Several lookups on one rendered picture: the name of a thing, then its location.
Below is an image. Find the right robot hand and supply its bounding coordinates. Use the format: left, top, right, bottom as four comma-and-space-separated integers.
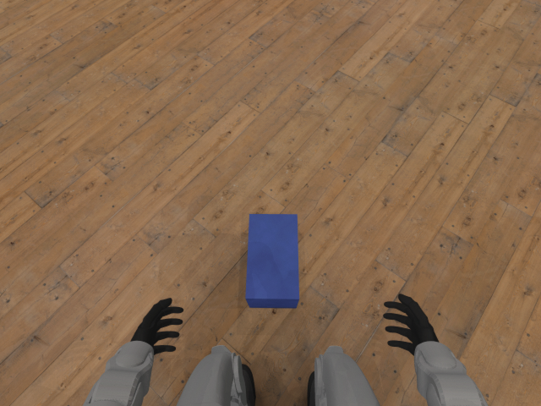
383, 294, 439, 356

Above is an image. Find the robot shin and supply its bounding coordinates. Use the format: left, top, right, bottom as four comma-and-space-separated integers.
211, 345, 248, 406
315, 346, 343, 406

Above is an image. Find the right robot forearm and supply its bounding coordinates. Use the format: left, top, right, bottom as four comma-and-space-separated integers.
414, 341, 488, 406

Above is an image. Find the robot left shin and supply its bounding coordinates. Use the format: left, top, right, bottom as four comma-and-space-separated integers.
211, 345, 248, 406

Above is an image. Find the carton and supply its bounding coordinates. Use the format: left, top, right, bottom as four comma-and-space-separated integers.
245, 214, 299, 309

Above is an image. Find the robot right shin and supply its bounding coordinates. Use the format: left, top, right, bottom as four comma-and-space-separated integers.
315, 346, 343, 406

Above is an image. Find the left robot hand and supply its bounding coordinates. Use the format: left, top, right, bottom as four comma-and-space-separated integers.
130, 298, 183, 355

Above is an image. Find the left robot forearm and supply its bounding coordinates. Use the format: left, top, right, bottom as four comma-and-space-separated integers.
83, 341, 154, 406

